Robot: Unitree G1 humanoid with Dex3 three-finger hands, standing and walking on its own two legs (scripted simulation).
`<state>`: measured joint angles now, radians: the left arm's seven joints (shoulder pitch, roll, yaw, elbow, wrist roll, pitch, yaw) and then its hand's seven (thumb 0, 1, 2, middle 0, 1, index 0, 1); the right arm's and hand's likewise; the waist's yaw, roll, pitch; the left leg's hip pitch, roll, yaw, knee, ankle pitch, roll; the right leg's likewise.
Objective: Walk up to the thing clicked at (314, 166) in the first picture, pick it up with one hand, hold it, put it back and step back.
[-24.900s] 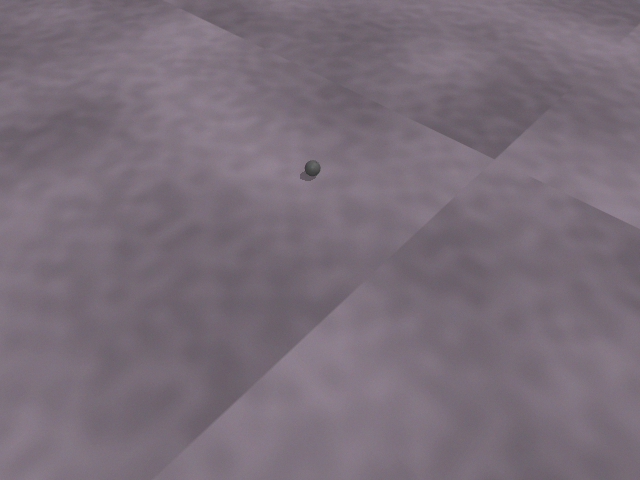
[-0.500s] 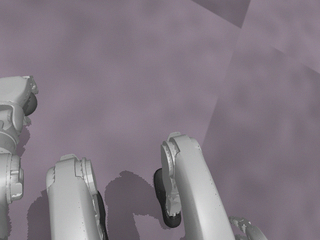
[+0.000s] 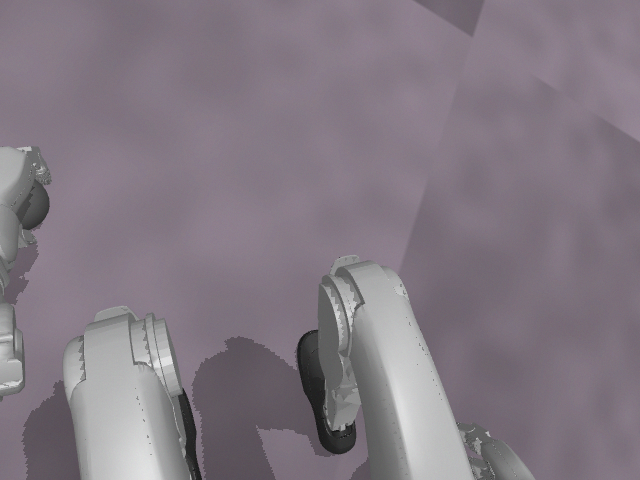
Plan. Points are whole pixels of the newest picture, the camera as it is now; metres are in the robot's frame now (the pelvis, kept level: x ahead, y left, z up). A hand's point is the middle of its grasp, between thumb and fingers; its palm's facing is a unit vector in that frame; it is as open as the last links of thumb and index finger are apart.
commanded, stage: lower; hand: left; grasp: from above
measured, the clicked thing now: (12, 202) +0.47 +0.28 -0.21
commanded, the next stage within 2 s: rest in 0.04 s
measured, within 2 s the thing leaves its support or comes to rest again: rests again in 1.56 s
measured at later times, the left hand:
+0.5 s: hand (27, 209) +0.47 +0.27 -0.24, palm faces -0.46 -0.10 -0.88, open 9.4 cm
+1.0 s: hand (35, 214) +0.47 +0.27 -0.26, palm faces -0.45 -0.10 -0.89, open 9.4 cm
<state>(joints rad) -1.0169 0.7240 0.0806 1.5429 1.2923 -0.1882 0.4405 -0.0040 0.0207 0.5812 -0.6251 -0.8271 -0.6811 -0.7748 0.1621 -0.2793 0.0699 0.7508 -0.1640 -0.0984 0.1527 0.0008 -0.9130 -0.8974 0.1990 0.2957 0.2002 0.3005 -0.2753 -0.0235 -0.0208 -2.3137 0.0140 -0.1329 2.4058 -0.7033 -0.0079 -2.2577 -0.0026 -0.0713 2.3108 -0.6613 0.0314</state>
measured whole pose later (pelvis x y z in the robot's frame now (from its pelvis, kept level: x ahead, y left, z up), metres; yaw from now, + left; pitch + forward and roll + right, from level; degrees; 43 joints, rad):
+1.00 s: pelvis +0.00 +0.01 -0.03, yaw -5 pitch +30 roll -12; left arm -1.04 0.90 0.16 1.72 1.34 -0.20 0.60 0.00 0.02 0.58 -0.62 -0.83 -0.68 -0.78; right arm 0.14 -0.32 0.18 0.73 -0.26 -0.21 0.26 0.00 -0.91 -0.89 0.20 0.30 0.20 0.30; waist -0.37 -0.09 0.09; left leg -2.37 0.01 -0.21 2.55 -0.73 -0.01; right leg -2.28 0.02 -0.13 2.40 -0.66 0.05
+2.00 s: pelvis +0.00 +0.01 -0.03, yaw -6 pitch +28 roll -14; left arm -1.08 0.99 0.14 1.78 1.31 -0.21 0.64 0.00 0.04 0.58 -0.61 -0.83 -0.67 -0.78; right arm 0.11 -0.35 0.27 0.70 -0.28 -0.28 0.30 0.00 -0.91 -0.90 0.20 0.30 0.20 0.30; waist -0.40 -0.13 0.17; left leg -2.34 0.02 -0.25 2.57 -0.74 -0.01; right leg -2.25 0.04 -0.16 2.38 -0.64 0.06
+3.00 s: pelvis +0.00 +0.01 -0.03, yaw -7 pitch +28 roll -14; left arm -1.06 1.00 0.14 1.73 1.30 -0.21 0.64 0.00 -0.47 1.00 -0.07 -1.05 -0.08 -1.05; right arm 0.12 -0.35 0.28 0.68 -0.27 -0.27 0.29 0.00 -0.89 -0.89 0.20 0.30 0.20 0.30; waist -0.40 -0.13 0.17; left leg -2.34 0.02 -0.26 2.55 -0.74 -0.01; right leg -2.24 0.04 -0.17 2.35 -0.64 0.06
